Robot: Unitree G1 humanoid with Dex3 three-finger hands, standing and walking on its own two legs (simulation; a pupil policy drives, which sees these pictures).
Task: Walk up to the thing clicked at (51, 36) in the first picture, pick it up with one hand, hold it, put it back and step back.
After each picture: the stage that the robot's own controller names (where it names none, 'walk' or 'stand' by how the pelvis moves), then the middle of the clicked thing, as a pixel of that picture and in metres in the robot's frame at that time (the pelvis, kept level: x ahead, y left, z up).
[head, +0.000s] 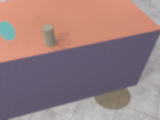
stand; (49, 35) +0.74 +0.21 -0.07
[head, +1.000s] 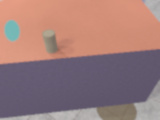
walk; (50, 41) +0.67 +0.23 -0.06
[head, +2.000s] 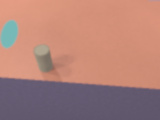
stand; (43, 58) +0.50 +0.21 -0.04
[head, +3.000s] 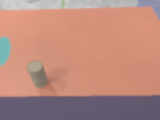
stand; (37, 74) +0.46 +0.22 -0.06
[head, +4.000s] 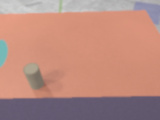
stand; (34, 76) +0.46 +0.24 -0.07
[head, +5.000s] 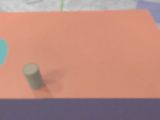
stand; (33, 76) +0.46 +0.25 -0.07
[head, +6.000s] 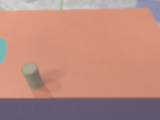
stand; (32, 76) +0.46 +0.25 -0.07
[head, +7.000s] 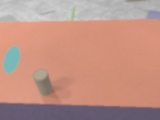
rise first; (43, 82) +0.45 +0.23 -0.07
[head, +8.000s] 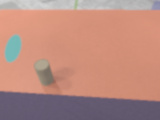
go down; (44, 72) +0.47 +0.22 -0.07
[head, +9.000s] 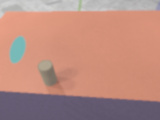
go down; (47, 73) +0.47 +0.22 -0.07
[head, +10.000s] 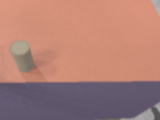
go down; (23, 57) +0.48 +0.20 -0.03
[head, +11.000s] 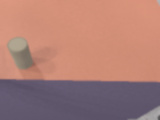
approach; (21, 54) +0.48 +0.21 -0.01
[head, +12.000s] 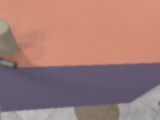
close in; (3, 38) +0.50 +0.22 +0.03
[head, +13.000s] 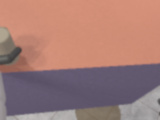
lift; (4, 47) +0.47 +0.21 +0.03
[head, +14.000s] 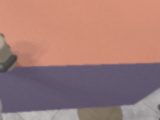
lift; (0, 54) +0.44 +0.23 +0.04
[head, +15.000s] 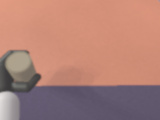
lift; (23, 72) +0.35 +0.19 +0.10
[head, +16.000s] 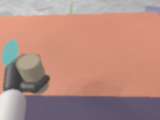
hold; (34, 74) +0.33 +0.17 +0.14
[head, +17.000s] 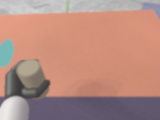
hold; (34, 80) +0.32 +0.17 +0.11
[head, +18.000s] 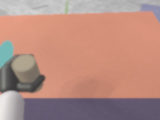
crouch; (29, 74) +0.34 +0.18 +0.12
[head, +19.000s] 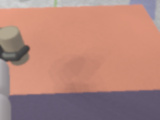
crouch; (14, 46) +0.44 +0.22 +0.14
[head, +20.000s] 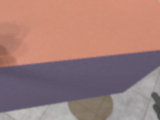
lower; out of the picture +0.51 +0.24 +0.04
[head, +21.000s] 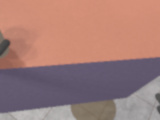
lower; out of the picture +0.49 +0.22 +0.04
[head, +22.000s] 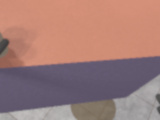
lower; out of the picture +0.50 +0.23 +0.04
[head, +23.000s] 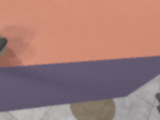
lower; out of the picture +0.50 +0.23 +0.04
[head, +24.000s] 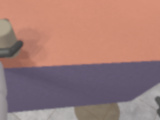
open; (5, 40) +0.49 +0.20 +0.04
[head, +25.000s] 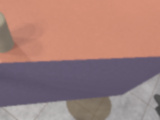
rise; out of the picture +0.49 +0.20 +0.04
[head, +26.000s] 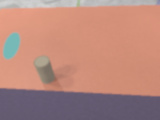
sink last; (44, 70) +0.47 +0.21 -0.02
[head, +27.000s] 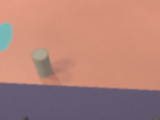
stand; (42, 63) +0.47 +0.20 -0.02
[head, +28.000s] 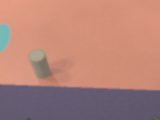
stand; (40, 64) +0.47 +0.20 -0.01
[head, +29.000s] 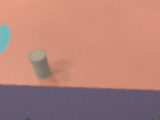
stand; (40, 64) +0.47 +0.20 -0.01
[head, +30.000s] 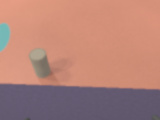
stand; (40, 63) +0.47 +0.20 -0.01
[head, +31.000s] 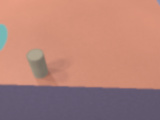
stand; (38, 64) +0.47 +0.20 -0.01
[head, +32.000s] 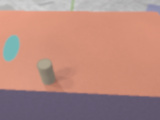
stand; (46, 72) +0.49 +0.20 -0.06
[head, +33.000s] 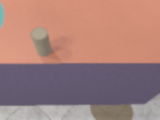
walk; (41, 42) +0.54 +0.18 -0.05
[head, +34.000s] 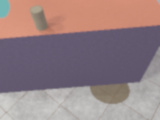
walk; (39, 18) +0.75 +0.26 -0.04
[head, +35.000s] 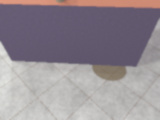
stand; out of the picture +1.08 +0.21 -0.04
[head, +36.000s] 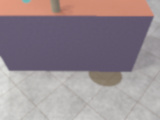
stand; (55, 3) +1.08 +0.22 -0.07
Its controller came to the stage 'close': yes
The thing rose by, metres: 0.21
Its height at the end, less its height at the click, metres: +0.00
